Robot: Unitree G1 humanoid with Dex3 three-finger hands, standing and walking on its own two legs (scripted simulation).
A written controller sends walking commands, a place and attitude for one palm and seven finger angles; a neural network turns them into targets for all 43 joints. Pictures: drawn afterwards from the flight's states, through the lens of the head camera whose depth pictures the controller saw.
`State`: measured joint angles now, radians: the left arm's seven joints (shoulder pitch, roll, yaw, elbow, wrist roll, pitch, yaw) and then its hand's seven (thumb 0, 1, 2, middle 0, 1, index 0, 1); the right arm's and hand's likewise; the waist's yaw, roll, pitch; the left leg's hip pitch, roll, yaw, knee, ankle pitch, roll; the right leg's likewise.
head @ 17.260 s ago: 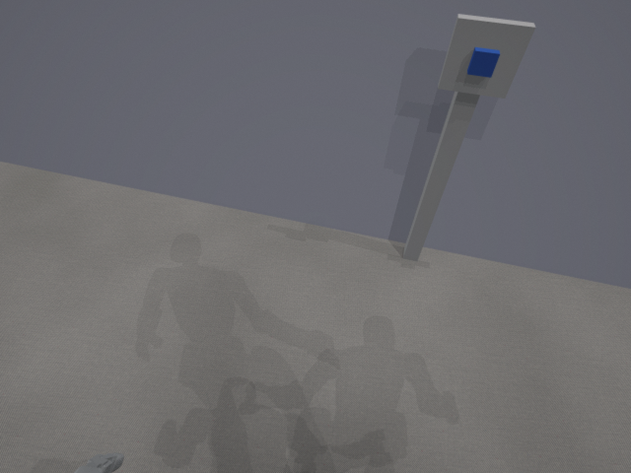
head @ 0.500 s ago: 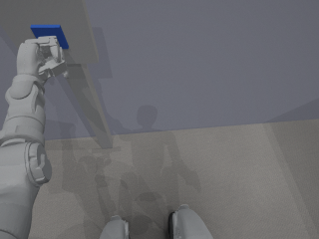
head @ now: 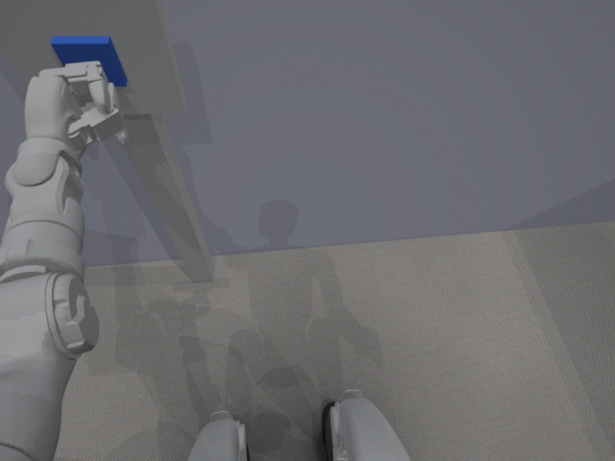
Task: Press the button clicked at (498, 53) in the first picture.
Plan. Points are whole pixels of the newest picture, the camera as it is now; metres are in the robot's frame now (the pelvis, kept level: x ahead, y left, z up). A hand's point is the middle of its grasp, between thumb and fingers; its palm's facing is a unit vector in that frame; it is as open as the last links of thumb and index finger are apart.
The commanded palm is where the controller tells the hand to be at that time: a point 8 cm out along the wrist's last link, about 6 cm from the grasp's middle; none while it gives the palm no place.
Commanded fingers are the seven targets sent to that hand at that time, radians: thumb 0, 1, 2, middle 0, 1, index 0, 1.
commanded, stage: pull the fist back off the button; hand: left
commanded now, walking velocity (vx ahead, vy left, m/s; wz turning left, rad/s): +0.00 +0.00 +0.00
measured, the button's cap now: (92, 57) +0.58 +0.21 +0.14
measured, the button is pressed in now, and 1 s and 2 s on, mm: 10 0 0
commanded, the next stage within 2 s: draw the hand back to the body in 0.72 s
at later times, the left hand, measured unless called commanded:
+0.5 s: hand (116, 145) +0.48 +0.19 +0.10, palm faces +0.03 -1.00 -0.01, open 3.1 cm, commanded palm +0.43 +0.23 +0.11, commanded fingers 0.00 0.90 0.90 -1.30 -1.50 -1.30 -1.50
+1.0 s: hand (102, 173) +0.42 +0.19 +0.12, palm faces +0.01 -1.00 -0.01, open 3.1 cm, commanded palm +0.38 +0.24 +0.13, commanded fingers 0.00 0.90 0.90 -1.30 -1.50 -1.30 -1.50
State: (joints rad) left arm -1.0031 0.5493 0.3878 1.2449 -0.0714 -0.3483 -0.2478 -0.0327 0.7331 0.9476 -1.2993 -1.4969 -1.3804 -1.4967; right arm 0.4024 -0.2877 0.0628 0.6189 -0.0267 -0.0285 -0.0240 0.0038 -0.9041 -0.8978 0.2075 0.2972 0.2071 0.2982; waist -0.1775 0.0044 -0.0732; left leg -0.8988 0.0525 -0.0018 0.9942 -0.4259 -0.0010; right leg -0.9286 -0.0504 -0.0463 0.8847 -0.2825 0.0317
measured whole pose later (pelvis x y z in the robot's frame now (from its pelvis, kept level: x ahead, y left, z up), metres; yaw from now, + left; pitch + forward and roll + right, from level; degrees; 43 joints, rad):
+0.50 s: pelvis +0.05 +0.00 +0.02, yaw -2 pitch +14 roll -1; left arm -0.53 0.34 0.34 0.80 -0.18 -0.33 -0.23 0.01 0.89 0.90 -1.30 -1.50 -1.30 -1.50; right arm 0.35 -0.26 0.02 0.57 0.01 0.01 -0.02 0.01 -0.90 -0.90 0.21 0.30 0.21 0.30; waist -0.07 0.02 -0.09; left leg -0.64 0.06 0.04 0.85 -0.46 -0.01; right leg -0.71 -0.04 -0.02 0.79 -0.33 0.03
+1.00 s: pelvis +0.06 -0.01 +0.03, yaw +0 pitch +10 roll -1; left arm -0.29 0.29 0.27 0.51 -0.24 -0.26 -0.27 0.01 0.90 0.90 -1.30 -1.50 -1.30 -1.50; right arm 0.28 -0.25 0.03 0.56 0.03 -0.02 -0.04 0.01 -0.90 -0.90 0.21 0.30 0.21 0.30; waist -0.03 0.03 -0.08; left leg -0.51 0.05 0.02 0.79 -0.45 -0.02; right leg -0.58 -0.04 -0.04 0.75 -0.34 0.02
